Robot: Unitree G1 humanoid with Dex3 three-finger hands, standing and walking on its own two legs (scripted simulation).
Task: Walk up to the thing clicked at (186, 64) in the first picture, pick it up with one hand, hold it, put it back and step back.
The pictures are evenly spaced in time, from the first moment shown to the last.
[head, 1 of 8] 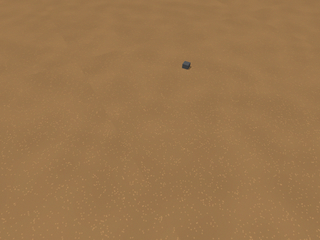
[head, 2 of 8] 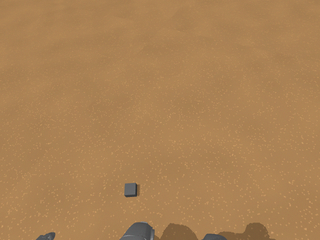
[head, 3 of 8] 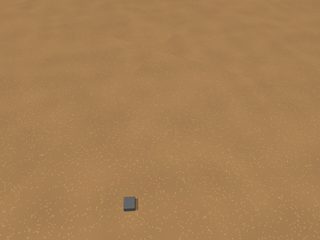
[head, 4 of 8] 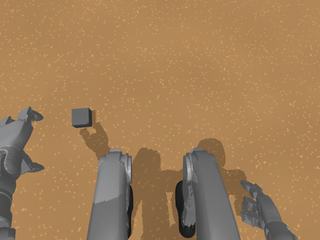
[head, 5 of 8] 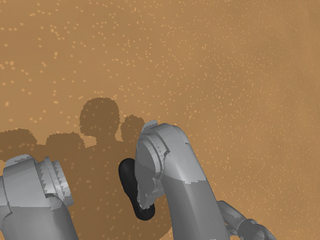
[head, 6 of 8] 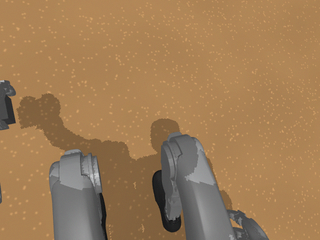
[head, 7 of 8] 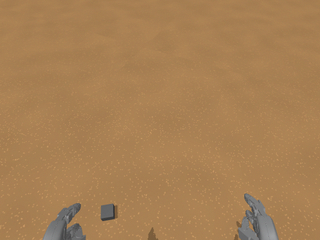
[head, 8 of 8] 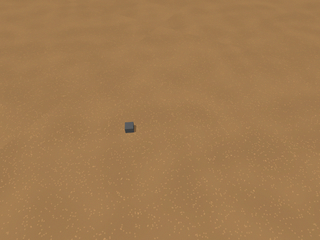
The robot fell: no
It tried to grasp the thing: yes
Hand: left
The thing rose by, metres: 0.68
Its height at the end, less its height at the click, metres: +0.00
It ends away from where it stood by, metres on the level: 0.01
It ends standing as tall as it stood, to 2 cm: yes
